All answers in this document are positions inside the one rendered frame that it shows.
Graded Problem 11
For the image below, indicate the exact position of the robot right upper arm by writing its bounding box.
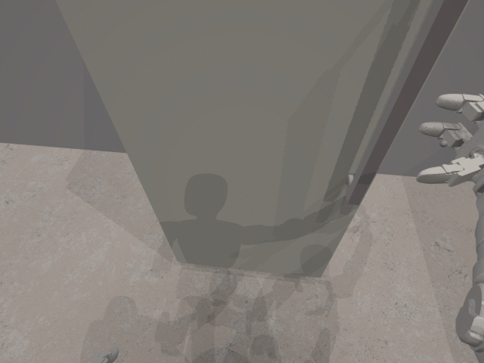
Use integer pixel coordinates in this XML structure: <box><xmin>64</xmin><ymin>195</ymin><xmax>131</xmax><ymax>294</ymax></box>
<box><xmin>455</xmin><ymin>283</ymin><xmax>484</xmax><ymax>363</ymax></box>

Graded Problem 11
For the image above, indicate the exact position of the robot left hand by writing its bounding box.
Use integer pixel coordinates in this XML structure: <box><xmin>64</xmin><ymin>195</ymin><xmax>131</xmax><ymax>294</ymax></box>
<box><xmin>88</xmin><ymin>347</ymin><xmax>119</xmax><ymax>363</ymax></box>

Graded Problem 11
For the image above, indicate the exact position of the robot right hand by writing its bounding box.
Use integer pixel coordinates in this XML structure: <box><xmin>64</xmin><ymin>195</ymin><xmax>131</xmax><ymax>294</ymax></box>
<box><xmin>416</xmin><ymin>94</ymin><xmax>484</xmax><ymax>187</ymax></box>

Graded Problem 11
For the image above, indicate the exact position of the handle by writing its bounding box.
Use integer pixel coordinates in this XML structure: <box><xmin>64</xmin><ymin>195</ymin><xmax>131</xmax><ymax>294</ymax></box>
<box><xmin>346</xmin><ymin>0</ymin><xmax>468</xmax><ymax>205</ymax></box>

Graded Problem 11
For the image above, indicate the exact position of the fridge door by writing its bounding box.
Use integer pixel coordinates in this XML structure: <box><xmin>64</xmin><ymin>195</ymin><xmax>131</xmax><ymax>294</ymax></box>
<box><xmin>55</xmin><ymin>0</ymin><xmax>470</xmax><ymax>278</ymax></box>

